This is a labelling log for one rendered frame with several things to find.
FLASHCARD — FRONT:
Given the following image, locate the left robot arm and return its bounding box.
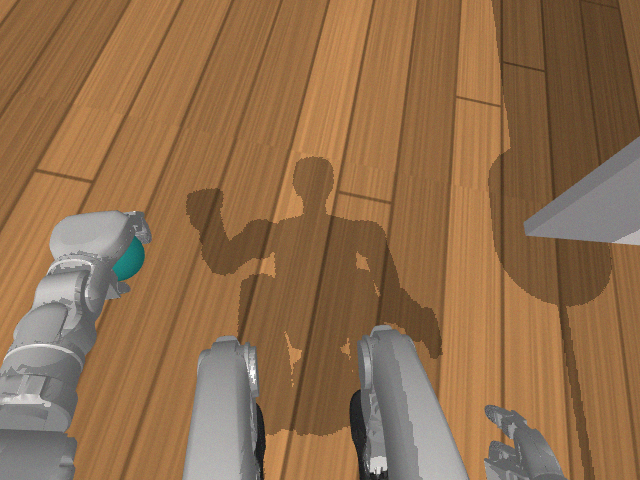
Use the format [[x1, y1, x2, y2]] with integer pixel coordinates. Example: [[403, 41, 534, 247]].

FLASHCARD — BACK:
[[0, 254, 111, 480]]

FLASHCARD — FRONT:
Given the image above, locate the right robot foot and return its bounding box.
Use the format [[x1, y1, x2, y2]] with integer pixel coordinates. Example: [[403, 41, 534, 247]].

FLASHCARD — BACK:
[[350, 389, 389, 480]]

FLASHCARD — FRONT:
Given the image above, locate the ball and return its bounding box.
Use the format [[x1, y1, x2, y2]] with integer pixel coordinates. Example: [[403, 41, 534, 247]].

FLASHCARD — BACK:
[[112, 236, 145, 281]]

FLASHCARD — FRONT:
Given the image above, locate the right robot hand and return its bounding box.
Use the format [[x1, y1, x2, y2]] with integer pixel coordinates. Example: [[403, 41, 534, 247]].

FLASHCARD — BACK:
[[484, 405, 564, 480]]

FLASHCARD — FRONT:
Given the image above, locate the left robot hand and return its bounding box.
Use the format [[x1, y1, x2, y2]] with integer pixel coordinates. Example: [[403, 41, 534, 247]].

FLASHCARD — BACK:
[[49, 210, 152, 300]]

